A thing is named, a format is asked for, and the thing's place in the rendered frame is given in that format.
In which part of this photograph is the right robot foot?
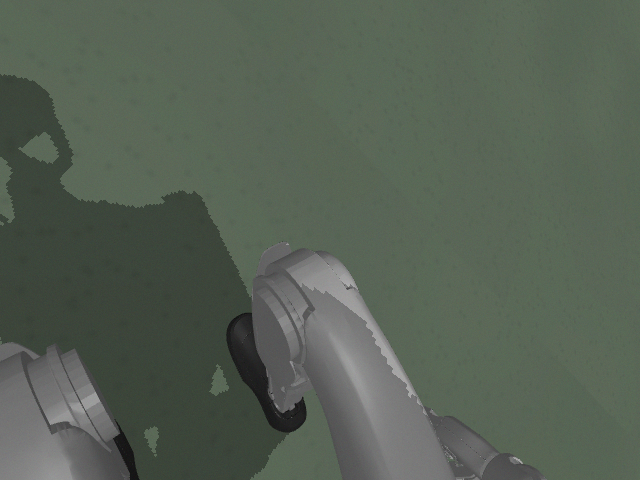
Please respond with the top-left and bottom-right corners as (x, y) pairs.
(226, 313), (307, 433)

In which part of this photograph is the right robot arm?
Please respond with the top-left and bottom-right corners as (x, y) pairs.
(482, 453), (547, 480)

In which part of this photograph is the left robot foot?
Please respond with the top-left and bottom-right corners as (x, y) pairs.
(113, 418), (140, 480)

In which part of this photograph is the right robot hand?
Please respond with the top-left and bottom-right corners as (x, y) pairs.
(423, 406), (500, 480)

